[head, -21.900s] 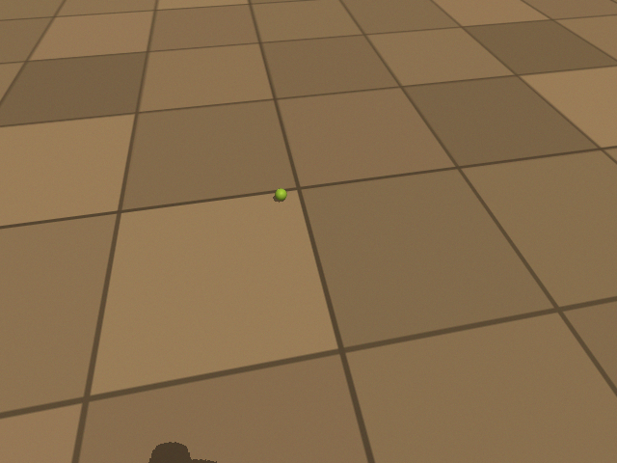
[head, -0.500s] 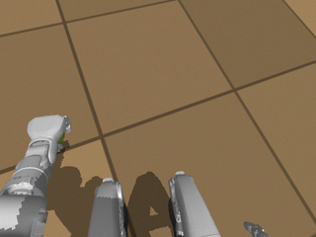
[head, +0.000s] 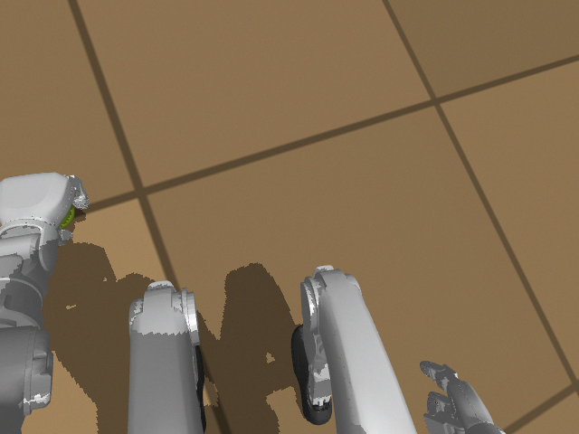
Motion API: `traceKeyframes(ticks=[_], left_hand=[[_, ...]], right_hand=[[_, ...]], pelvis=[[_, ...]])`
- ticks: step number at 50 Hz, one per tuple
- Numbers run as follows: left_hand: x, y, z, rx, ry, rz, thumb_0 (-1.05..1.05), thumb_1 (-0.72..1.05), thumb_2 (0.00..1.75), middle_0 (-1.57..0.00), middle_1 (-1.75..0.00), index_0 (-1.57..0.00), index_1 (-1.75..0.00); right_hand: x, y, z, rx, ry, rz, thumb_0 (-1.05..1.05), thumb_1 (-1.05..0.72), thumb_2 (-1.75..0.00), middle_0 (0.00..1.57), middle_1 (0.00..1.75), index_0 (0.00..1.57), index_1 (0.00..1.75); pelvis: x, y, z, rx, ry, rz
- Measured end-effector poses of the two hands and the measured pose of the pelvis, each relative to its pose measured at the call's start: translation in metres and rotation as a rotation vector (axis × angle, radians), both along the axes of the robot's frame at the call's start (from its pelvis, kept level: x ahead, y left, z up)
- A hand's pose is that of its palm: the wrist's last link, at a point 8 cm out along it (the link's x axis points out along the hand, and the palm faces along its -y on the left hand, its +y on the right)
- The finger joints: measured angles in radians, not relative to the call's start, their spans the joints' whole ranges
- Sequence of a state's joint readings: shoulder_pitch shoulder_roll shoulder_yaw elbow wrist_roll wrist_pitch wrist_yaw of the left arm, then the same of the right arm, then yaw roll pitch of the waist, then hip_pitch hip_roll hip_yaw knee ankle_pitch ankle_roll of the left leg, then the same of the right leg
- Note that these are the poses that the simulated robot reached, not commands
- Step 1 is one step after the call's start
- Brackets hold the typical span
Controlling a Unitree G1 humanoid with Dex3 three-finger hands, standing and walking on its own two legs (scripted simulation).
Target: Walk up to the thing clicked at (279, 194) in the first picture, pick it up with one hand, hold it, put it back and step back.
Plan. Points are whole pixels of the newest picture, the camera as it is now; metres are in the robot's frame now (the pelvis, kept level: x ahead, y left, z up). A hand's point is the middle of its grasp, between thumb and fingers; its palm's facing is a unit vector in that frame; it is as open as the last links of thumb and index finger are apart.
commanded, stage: crouch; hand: left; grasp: from above
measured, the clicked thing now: (52, 211) +0.43 +0.31 -0.19
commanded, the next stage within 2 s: lower in 0.62 s
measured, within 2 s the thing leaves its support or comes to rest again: neither
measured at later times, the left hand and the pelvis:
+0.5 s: hand (69, 228) +0.42 +0.30 -0.25, palm faces -0.46 -0.06 -0.89, open 6.6 cm; pelvis -0.01 +0.00 -0.07, yaw -2 degrees
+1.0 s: hand (80, 233) +0.42 +0.30 -0.30, palm faces -0.49 -0.09 -0.87, open 6.6 cm; pelvis -0.01 +0.00 -0.11, yaw -4 degrees
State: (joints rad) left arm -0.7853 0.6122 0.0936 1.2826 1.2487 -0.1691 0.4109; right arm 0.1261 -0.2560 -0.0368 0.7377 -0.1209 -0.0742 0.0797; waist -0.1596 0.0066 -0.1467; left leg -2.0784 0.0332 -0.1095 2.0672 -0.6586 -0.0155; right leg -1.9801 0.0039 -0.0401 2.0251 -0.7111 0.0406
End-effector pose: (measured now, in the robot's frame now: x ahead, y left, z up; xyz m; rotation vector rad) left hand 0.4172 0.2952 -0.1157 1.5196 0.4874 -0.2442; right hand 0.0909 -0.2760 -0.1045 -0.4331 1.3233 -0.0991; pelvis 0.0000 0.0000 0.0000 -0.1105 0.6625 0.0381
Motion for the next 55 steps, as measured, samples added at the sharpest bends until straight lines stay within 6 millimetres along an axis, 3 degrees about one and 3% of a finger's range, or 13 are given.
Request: traceKeyframes(ticks=[14,26,42,55], left_hand=[[0.003,0.002,-0.048,-0.021,0.027,-0.008,-0.04,0.34,0.36,-0.76,-0.50,-0.98,-0.49],[0.006,0.006,-0.074,-0.012,0.012,-0.005,-0.04,0.35,0.34,-0.76,-0.49,-0.98,-0.49],[0.011,0.009,-0.099,-0.022,0.026,-0.001,-0.04,0.34,0.36,-0.77,-0.48,-0.98,-0.49],[0.009,0.008,-0.140,-0.054,0.028,-0.008,-0.04,0.34,0.34,-0.77,-0.48,-0.99,-0.48]], right_hand=[[-0.026,0.001,-0.038,0.018,0.069,-0.022,0.01,-0.92,-0.90,0.20,0.30,0.20,0.30],[-0.048,0.003,-0.068,0.023,0.114,-0.036,0.01,-0.91,-0.90,0.20,0.30,0.20,0.30],[-0.046,-0.002,-0.088,0.015,0.126,-0.004,0.01,-0.92,-0.90,0.20,0.30,0.20,0.30],[-0.042,-0.006,-0.101,-0.009,0.149,0.037,0.00,-0.91,-0.90,0.20,0.30,0.20,0.30]], pelvis=[[-0.006,0.000,-0.040,-0.009,-0.023,-0.021],[-0.012,0.000,-0.071,-0.013,-0.044,-0.029],[-0.011,-0.003,-0.094,-0.018,-0.066,-0.042],[-0.009,-0.003,-0.116,-0.031,-0.094,-0.054]])
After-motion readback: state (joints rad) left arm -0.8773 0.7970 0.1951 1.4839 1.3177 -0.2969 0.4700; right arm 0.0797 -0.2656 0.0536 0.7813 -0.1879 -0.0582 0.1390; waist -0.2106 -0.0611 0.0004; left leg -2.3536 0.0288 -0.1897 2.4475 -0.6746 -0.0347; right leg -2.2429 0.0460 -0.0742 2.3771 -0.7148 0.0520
